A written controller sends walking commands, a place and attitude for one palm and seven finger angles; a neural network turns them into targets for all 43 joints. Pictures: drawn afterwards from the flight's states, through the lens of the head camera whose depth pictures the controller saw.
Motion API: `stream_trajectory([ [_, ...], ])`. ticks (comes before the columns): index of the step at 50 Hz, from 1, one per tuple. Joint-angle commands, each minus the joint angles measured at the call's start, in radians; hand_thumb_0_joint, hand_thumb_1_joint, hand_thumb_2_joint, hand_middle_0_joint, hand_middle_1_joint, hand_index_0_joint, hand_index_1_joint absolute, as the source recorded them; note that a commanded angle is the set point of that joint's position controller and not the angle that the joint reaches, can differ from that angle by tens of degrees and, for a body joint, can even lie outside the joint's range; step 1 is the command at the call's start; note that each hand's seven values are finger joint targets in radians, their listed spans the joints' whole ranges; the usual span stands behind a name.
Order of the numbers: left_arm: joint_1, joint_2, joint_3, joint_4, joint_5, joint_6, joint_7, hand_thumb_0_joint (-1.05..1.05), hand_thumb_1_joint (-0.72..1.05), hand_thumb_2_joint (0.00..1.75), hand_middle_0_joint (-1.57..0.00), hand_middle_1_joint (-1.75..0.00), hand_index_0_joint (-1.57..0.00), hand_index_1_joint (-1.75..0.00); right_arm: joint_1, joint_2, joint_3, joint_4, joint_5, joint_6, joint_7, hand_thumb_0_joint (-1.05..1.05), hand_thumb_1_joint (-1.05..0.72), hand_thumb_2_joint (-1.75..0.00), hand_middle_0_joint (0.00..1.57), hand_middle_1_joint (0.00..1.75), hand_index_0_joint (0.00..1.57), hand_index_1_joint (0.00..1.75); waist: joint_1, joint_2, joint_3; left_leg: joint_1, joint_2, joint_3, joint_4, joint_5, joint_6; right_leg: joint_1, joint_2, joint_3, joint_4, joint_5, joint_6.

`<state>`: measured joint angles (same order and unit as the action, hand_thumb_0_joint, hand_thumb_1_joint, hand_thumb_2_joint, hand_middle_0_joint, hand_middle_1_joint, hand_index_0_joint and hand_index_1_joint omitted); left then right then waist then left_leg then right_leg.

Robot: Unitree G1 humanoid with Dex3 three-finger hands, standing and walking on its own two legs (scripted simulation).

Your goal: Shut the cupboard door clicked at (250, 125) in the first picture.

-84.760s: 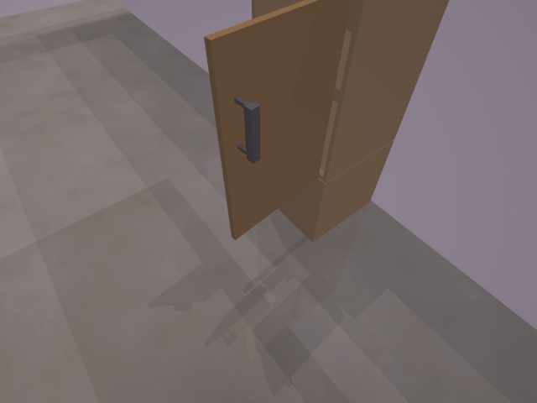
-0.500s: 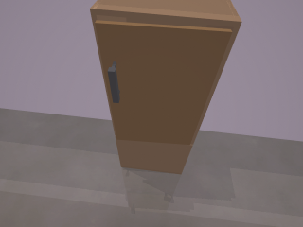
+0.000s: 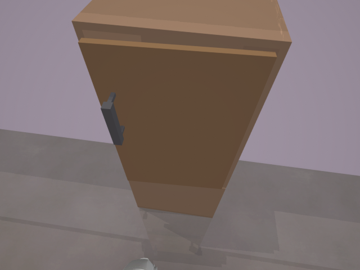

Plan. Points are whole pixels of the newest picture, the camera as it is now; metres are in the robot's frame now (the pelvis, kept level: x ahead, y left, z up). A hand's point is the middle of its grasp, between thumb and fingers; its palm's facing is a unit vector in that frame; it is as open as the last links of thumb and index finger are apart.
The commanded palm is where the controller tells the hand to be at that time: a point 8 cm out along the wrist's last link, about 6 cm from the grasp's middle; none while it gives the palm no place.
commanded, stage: come to a stop and stand still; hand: left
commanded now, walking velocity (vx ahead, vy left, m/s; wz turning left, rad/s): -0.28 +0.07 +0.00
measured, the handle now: (115, 119) +0.44 +0.20 +0.06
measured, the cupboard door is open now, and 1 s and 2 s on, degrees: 3 3 3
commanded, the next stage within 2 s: look again from close up in 1.06 s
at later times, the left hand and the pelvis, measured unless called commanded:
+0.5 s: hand out of the picture +0.00 +0.16 -0.17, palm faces +0.05 -0.97 -0.25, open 7.4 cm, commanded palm none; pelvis -0.02 -0.03 -0.01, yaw +0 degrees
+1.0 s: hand out of the picture -0.08 +0.14 -0.18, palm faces +0.06 -0.99 -0.14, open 7.4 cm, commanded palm none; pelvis -0.06 -0.02 +0.00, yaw +0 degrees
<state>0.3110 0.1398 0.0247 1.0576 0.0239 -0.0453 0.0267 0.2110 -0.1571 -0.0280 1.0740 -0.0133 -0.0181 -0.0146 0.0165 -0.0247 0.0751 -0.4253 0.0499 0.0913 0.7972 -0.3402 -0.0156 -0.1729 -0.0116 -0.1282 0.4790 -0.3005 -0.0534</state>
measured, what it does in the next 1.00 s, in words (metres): steps on the spot: left foot, then left foot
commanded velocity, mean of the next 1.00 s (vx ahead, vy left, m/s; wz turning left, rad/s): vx -0.04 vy -0.01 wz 0.00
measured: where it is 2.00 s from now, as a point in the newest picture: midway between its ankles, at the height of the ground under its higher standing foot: outside the picture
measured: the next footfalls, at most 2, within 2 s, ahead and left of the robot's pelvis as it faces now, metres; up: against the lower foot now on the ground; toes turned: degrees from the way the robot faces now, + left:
left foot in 0.06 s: +0.12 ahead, +0.12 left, +0.00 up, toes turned +5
left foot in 0.60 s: +0.00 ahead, +0.10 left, +0.00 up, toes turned +2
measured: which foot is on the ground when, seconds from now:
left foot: up 0.00-0.04, down 0.06-0.36, up 0.38-0.58, down 0.60-1.00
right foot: down 0.00-1.00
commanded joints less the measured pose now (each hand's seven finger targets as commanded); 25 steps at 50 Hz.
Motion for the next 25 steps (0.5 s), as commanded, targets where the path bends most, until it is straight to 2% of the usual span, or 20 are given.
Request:
stream_trajectory([
  [1, 0.062, 0.138, 0.018, -0.019, -0.009, 0.01, 0.017, 0.0, 0.9, 0.9, -0.2, -0.3, -0.2, -0.3, 0.097, -0.009, 0.003, -0.017, 0.011, 0.003, -0.009, 0.0, -0.9, -0.9, 0.2, 0.3, 0.2, 0.3, -0.025, -0.095, -0.077, 0.214, -0.016, 0.008, -0.316, 0.25, -0.005, 0.003, -0.19, 0.12, -0.013, 0.697, -0.054],
  [2, 0.071, 0.125, 0.019, -0.029, -0.004, 0.02, 0.019, 0.0, 0.9, 0.9, -0.2, -0.3, -0.2, -0.3, 0.106, -0.041, -0.008, -0.021, 0.007, 0.0, -0.014, 0.0, -0.9, -0.9, 0.2, 0.3, 0.2, 0.3, -0.023, -0.048, -0.082, 0.279, 0.031, -0.024, -0.342, 0.481, 0.015, -0.027, -0.16, 0.109, 0.043, 0.591, -0.018],
  [3, 0.097, 0.1, 0.018, -0.037, -0.009, 0.031, 0.023, 0.0, 0.9, 0.9, -0.2, -0.3, -0.2, -0.3, 0.1, -0.092, -0.018, -0.038, 0.003, 0.0, -0.018, 0.0, -0.9, -0.9, 0.2, 0.3, 0.2, 0.3, -0.014, 0.051, -0.096, 0.353, 0.136, -0.105, -0.31, 0.795, 0.068, -0.106, -0.117, 0.085, 0.074, 0.384, 0.025],
  [4, 0.119, 0.078, 0.015, -0.043, -0.005, 0.041, 0.03, 0.0, 0.9, 0.9, -0.2, -0.3, -0.2, -0.3, 0.108, -0.128, -0.028, -0.055, 0.0, 0.011, -0.021, 0.0, -0.9, -0.9, 0.2, 0.3, 0.2, 0.3, -0.018, 0.115, -0.089, 0.356, 0.208, -0.141, -0.313, 0.945, 0.114, -0.123, -0.074, 0.072, 0.108, 0.185, 0.044],
  [5, 0.121, 0.07, 0.013, -0.051, -0.008, 0.046, 0.031, 0.0, 0.9, 0.9, -0.2, -0.3, -0.2, -0.3, 0.083, -0.139, -0.027, -0.064, 0.004, 0.01, -0.026, 0.0, -0.9, -0.9, 0.2, 0.3, 0.2, 0.3, -0.008, 0.231, -0.093, 0.324, 0.266, -0.206, -0.355, 1.04, 0.168, -0.116, -0.046, 0.054, 0.184, -0.082, 0.06],
  [6, 0.118, 0.079, 0.016, -0.047, -0.012, 0.054, 0.03, 0.0, 0.9, 0.9, -0.2, -0.3, -0.2, -0.3, 0.045, -0.141, -0.025, -0.077, 0.004, 0.013, -0.032, 0.0, -0.9, -0.9, 0.2, 0.3, 0.2, 0.3, 0.0, 0.287, -0.096, 0.285, 0.288, -0.244, -0.408, 1.017, 0.209, -0.115, -0.035, 0.066, 0.285, -0.242, 0.066],
  [7, 0.112, 0.081, 0.018, -0.049, -0.011, 0.061, 0.029, 0.0, 0.9, 0.9, -0.2, -0.3, -0.2, -0.3, 0.019, -0.142, -0.027, -0.089, 0.001, 0.013, -0.036, 0.0, -0.9, -0.9, 0.2, 0.3, 0.2, 0.3, 0.002, 0.306, -0.092, 0.274, 0.298, -0.249, -0.419, 1.021, 0.235, -0.137, -0.034, 0.095, 0.377, -0.312, 0.064],
  [9, 0.102, 0.077, 0.029, -0.055, -0.01, 0.064, 0.025, 0.0, 0.9, 0.9, -0.2, -0.3, -0.2, -0.3, -0.02, -0.151, -0.04, -0.116, -0.006, 0.022, -0.034, 0.0, -0.9, -0.9, 0.2, 0.3, 0.2, 0.3, 0.002, 0.214, -0.141, 0.307, 0.291, -0.229, -0.386, 0.963, 0.254, -0.178, -0.034, 0.116, 0.437, -0.297, 0.061],
  [10, 0.094, 0.068, 0.03, -0.062, -0.009, 0.065, 0.023, 0.0, 0.9, 0.9, -0.2, -0.3, -0.2, -0.3, -0.03, -0.162, -0.048, -0.126, -0.008, 0.027, -0.032, 0.0, -0.9, -0.9, 0.2, 0.3, 0.2, 0.3, -0.001, 0.179, -0.157, 0.3, 0.283, -0.219, -0.377, 0.905, 0.25, -0.175, -0.029, 0.109, 0.432, -0.277, 0.062],
  [12, 0.099, 0.051, 0.027, -0.073, -0.006, 0.064, 0.019, 0.0, 0.9, 0.9, -0.2, -0.3, -0.2, -0.3, -0.054, -0.167, -0.056, -0.142, -0.012, 0.032, -0.028, 0.0, -0.9, -0.9, 0.2, 0.3, 0.2, 0.3, 0.008, 0.144, -0.175, 0.273, 0.261, -0.199, -0.373, 0.789, 0.233, -0.148, -0.024, 0.093, 0.364, -0.236, 0.064],
  [14, 0.124, 0.047, 0.028, -0.075, -0.002, 0.061, 0.016, 0.0, 0.9, 0.9, -0.2, -0.3, -0.2, -0.3, -0.063, -0.16, -0.058, -0.15, -0.008, 0.037, -0.021, 0.0, -0.9, -0.9, 0.2, 0.3, 0.2, 0.3, 0.022, 0.127, -0.183, 0.206, 0.216, -0.168, -0.35, 0.588, 0.187, -0.064, -0.024, 0.068, 0.197, -0.103, 0.071],
  [15, 0.147, 0.057, 0.027, -0.07, 0.002, 0.056, 0.017, 0.0, 0.9, 0.9, -0.2, -0.3, -0.2, -0.3, -0.078, -0.141, -0.055, -0.156, -0.003, 0.04, -0.016, 0.0, -0.9, -0.9, 0.2, 0.3, 0.2, 0.3, 0.038, 0.087, -0.166, 0.148, 0.17, -0.15, -0.312, 0.402, 0.143, -0.02, -0.035, 0.084, 0.05, 0.014, 0.073],
  [16, 0.132, 0.11, 0.031, -0.08, 0.009, 0.049, 0.02, 0.0, 0.9, 0.9, -0.2, -0.3, -0.2, -0.3, -0.072, -0.092, -0.049, -0.168, 0.004, 0.046, -0.009, 0.0, -0.9, -0.9, 0.2, 0.3, 0.2, 0.3, 0.026, -0.086, -0.124, 0.071, 0.075, -0.106, -0.23, 0.143, 0.075, -0.031, -0.134, 0.246, -0.114, 0.075, 0.049],
  [17, 0.068, 0.181, 0.037, -0.104, 0.012, 0.045, 0.018, 0.0, 0.9, 0.9, -0.2, -0.3, -0.2, -0.3, -0.062, -0.044, -0.043, -0.179, 0.006, 0.055, 0.0, 0.0, -0.9, -0.9, 0.2, 0.3, 0.2, 0.3, -0.002, -0.233, -0.067, 0.033, -0.024, -0.029, -0.178, -0.038, 0.011, -0.095, -0.287, 0.374, -0.188, 0.132, -0.024],
  [18, 0.028, 0.195, 0.036, -0.127, 0.009, 0.044, 0.015, 0.0, 0.9, 0.9, -0.2, -0.3, -0.2, -0.3, -0.099, -0.052, -0.046, -0.178, 0.0, 0.065, 0.003, 0.0, -0.9, -0.9, 0.2, 0.3, 0.2, 0.3, 0.014, -0.23, -0.036, 0.061, -0.03, -0.052, -0.055, -0.12, 0.005, -0.201, -0.336, 0.412, -0.227, 0.121, -0.085],
  [19, -0.008, 0.181, 0.033, -0.13, 0.01, 0.041, 0.016, 0.0, 0.9, 0.9, -0.2, -0.3, -0.2, -0.3, -0.113, -0.048, -0.045, -0.169, -0.002, 0.067, 0.003, 0.0, -0.9, -0.9, 0.2, 0.3, 0.2, 0.3, 0.007, -0.202, 0.002, 0.052, -0.025, -0.081, 0.03, -0.128, 0.012, -0.227, -0.318, 0.398, -0.211, 0.186, -0.105],
  [21, -0.04, 0.161, 0.028, -0.128, 0.007, 0.035, 0.013, 0.0, 0.9, 0.9, -0.2, -0.3, -0.2, -0.3, -0.061, -0.037, -0.04, -0.128, 0.001, 0.063, 0.004, 0.0, -0.9, -0.9, 0.2, 0.3, 0.2, 0.3, -0.016, -0.154, -0.008, 0.052, -0.03, -0.081, 0.099, -0.093, 0.009, -0.177, -0.261, 0.308, -0.161, 0.329, -0.114],
  [22, -0.04, 0.161, 0.027, -0.124, 0.006, 0.033, 0.015, 0.0, 0.9, 0.9, -0.2, -0.3, -0.2, -0.3, -0.042, -0.032, -0.036, -0.114, 0.003, 0.059, 0.003, 0.0, -0.9, -0.9, 0.2, 0.3, 0.2, 0.3, -0.017, -0.115, -0.02, 0.061, -0.029, -0.073, 0.069, -0.094, 0.005, -0.143, -0.255, 0.283, -0.145, 0.387, -0.117],
  [23, -0.025, 0.168, 0.028, -0.119, 0.008, 0.031, 0.015, 0.0, 0.9, 0.9, -0.2, -0.3, -0.2, -0.3, -0.036, -0.024, -0.031, -0.108, 0.005, 0.053, 0.003, 0.0, -0.9, -0.9, 0.2, 0.3, 0.2, 0.3, -0.01, -0.121, -0.027, 0.065, -0.031, -0.06, 0.007, -0.102, -0.001, -0.101, -0.242, 0.263, -0.125, 0.432, -0.112],
  [25, 0.015, 0.169, 0.026, -0.094, 0.002, 0.029, 0.012, 0.0, 0.9, 0.9, -0.2, -0.3, -0.2, -0.3, -0.026, -0.018, -0.024, -0.094, 0.007, 0.045, -0.001, 0.0, -0.9, -0.9, 0.2, 0.3, 0.2, 0.3, 0.007, -0.129, -0.056, 0.106, -0.035, -0.045, -0.133, -0.064, -0.007, -0.041, -0.224, 0.266, -0.111, 0.419, -0.103],
])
